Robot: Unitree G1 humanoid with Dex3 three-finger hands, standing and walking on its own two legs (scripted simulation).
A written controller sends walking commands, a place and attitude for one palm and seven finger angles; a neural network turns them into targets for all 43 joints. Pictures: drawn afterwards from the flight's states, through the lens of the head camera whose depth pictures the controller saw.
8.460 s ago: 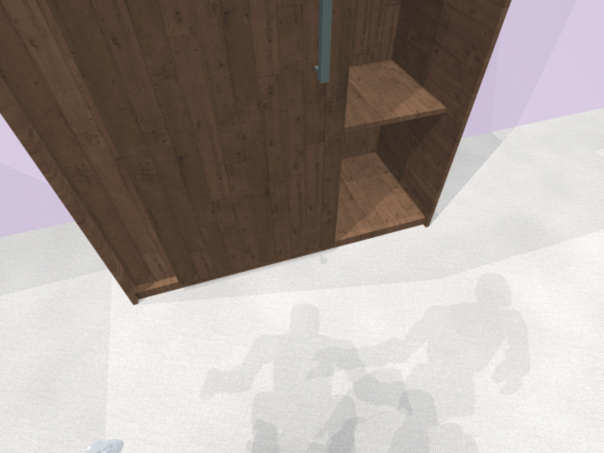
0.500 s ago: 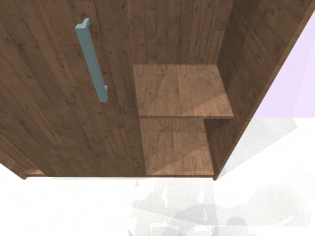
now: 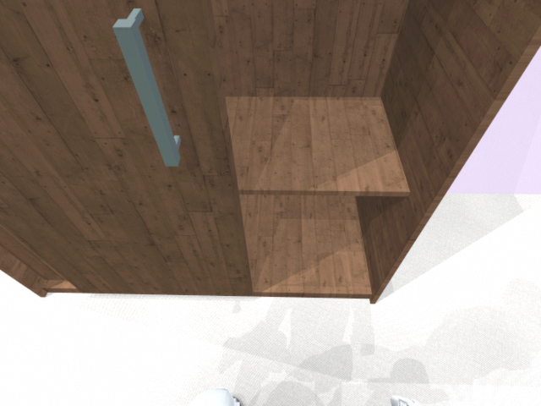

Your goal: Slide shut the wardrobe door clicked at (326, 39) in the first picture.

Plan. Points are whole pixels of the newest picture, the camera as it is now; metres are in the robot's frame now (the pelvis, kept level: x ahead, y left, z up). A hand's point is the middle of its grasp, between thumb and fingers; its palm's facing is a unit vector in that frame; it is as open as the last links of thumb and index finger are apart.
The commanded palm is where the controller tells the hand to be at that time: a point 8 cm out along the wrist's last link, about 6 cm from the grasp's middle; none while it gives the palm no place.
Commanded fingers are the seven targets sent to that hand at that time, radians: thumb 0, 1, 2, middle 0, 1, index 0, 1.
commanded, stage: come to a stop and stand still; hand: left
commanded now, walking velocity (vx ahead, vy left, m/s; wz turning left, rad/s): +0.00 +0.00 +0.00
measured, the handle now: (156, 97) +0.51 +0.23 +0.17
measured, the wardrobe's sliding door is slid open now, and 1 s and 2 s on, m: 0.45 0.45 0.45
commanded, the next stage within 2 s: look again from close up in 1.34 s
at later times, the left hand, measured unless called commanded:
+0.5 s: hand out of the picture +0.01 +0.17 -0.16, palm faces +0.03 -0.98 -0.20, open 7.3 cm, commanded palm none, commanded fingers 0.00 0.90 0.90 -0.20 -0.30 -0.20 -0.30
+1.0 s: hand out of the picture -0.05 +0.17 -0.16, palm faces +0.04 -0.99 -0.14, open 7.3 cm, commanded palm none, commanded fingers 0.00 0.90 0.90 -0.20 -0.30 -0.20 -0.30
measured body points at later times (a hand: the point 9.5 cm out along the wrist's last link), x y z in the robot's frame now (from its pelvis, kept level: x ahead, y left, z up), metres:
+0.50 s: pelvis -0.02 -0.01 +0.02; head -0.02 +0.00 +0.47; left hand +0.01 +0.22 -0.14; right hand +0.00 -0.24 -0.13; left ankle +0.02 +0.09 -0.72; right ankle -0.01 -0.12 -0.72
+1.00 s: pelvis -0.02 +0.02 +0.02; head -0.01 +0.03 +0.47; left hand -0.05 +0.22 -0.15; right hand -0.01 -0.21 -0.13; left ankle +0.02 +0.09 -0.72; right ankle -0.01 -0.12 -0.72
